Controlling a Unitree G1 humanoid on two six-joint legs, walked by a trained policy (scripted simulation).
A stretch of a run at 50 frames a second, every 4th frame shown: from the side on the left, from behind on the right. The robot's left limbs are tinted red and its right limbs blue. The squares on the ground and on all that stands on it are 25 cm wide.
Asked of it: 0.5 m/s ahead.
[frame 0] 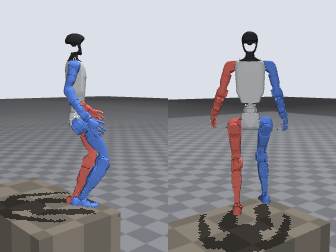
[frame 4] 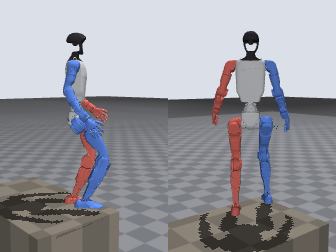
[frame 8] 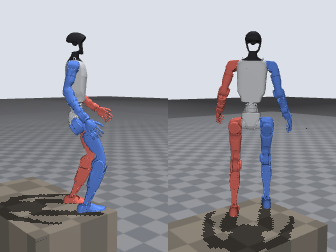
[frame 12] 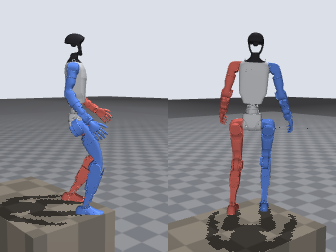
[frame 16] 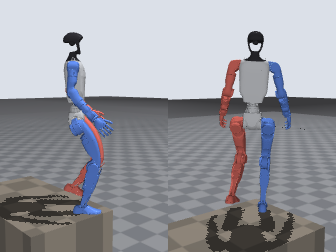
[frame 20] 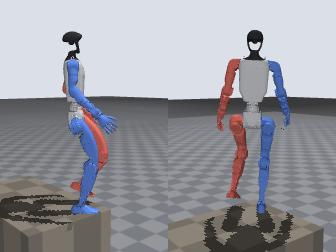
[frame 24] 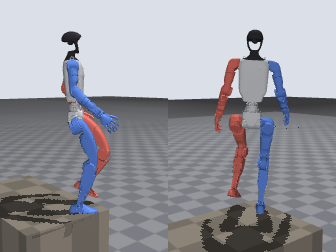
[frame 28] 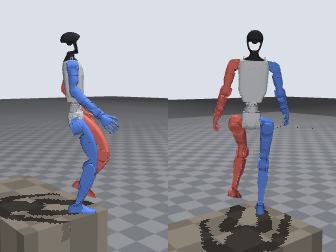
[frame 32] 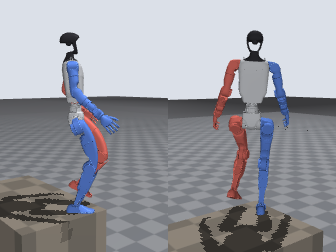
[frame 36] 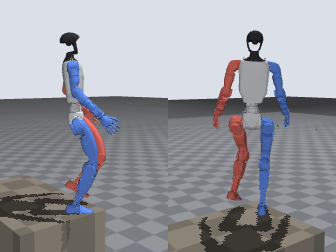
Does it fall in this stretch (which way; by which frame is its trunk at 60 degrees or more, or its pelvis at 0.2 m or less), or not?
no
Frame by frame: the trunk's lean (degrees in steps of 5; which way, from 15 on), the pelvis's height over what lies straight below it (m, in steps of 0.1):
0: 0, 0.8
4: 0, 0.8
8: 0, 0.8
12: 5, 0.7
16: 5, 0.8
20: 5, 0.8
24: 5, 0.8
28: 5, 0.8
32: 5, 0.8
36: 5, 0.8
